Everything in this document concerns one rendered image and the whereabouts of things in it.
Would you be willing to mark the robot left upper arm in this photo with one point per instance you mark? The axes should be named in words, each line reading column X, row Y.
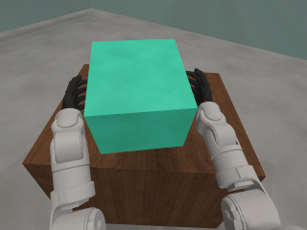
column 85, row 219

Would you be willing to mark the robot right upper arm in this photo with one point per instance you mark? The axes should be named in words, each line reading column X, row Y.
column 251, row 210

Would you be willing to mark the left robot forearm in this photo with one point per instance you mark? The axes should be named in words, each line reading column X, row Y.
column 69, row 164

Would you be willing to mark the robot right hand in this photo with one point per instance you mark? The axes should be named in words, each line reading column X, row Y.
column 202, row 91

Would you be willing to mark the robot left hand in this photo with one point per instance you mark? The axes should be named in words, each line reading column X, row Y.
column 71, row 99

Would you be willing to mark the pedestal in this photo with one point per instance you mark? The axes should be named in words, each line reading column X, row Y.
column 174, row 186

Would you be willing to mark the carton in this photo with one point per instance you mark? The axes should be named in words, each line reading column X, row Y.
column 138, row 96

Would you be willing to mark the right robot forearm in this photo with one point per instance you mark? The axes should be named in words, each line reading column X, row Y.
column 232, row 169

